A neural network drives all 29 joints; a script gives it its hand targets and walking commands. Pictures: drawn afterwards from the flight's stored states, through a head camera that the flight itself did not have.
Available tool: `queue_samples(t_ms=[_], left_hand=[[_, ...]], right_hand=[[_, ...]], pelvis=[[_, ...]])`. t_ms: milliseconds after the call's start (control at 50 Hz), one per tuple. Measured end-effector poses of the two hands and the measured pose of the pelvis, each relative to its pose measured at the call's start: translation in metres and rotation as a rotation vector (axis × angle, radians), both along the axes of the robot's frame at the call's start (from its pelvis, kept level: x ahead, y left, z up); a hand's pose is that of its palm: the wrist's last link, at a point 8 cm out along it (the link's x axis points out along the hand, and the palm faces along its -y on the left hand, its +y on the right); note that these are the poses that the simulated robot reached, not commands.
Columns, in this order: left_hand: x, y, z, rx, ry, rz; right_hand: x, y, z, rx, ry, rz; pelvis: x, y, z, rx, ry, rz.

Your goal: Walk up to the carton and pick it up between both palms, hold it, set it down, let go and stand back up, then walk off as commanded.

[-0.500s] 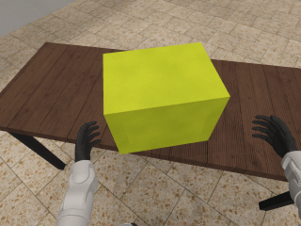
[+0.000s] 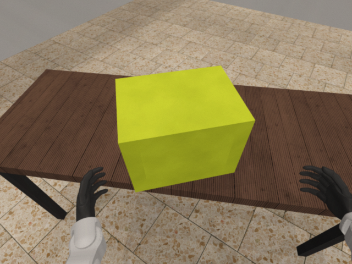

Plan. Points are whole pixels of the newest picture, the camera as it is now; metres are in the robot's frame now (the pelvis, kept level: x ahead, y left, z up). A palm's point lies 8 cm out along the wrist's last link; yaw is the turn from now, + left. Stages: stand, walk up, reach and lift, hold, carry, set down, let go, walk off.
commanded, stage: set down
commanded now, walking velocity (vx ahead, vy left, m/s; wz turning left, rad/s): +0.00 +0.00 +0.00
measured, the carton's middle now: (178, 128) +0.48 +0.04 +0.00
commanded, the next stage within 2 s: none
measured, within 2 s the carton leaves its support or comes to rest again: neither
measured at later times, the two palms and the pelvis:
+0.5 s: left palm (88, 229) +0.18 +0.21 +0.01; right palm (345, 232) +0.21 -0.32 +0.01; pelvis +0.01 +0.00 +0.00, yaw +0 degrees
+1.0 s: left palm (84, 235) +0.18 +0.22 -0.02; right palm (322, 240) +0.20 -0.28 -0.02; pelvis +0.01 +0.02 +0.00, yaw +0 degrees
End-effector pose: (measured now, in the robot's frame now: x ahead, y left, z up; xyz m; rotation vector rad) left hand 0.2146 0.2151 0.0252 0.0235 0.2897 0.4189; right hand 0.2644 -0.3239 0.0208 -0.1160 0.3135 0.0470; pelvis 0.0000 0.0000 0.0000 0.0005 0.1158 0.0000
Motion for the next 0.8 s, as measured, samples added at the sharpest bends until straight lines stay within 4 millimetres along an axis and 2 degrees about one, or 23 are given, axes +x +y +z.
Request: queue_samples(t_ms=[180,440,660,800], left_hand=[[-0.005,-0.008,-0.006,-0.008,0.02,-0.011],[-0.033,-0.009,-0.016,-0.025,0.051,0.007],[-0.034,-0.004,-0.026,-0.013,0.11,-0.034],[-0.034,-0.001,-0.032,-0.021,0.143,-0.051]], right_hand=[[-0.018,-0.005,-0.002,0.004,0.016,-0.012],[-0.049,0.002,-0.01,0.001,0.053,0.013],[-0.066,0.014,-0.024,0.003,0.115,0.008],[-0.069,0.024,-0.031,0.006,0.142,0.013]], pelvis=[[0.002,0.004,0.0,0.004,-0.022,-0.012],[0.006,0.004,0.0,0.001,-0.045,-0.004],[0.007,0.008,0.002,0.0,-0.062,-0.001],[0.008,0.013,0.002,-0.001,-0.058,-0.008]])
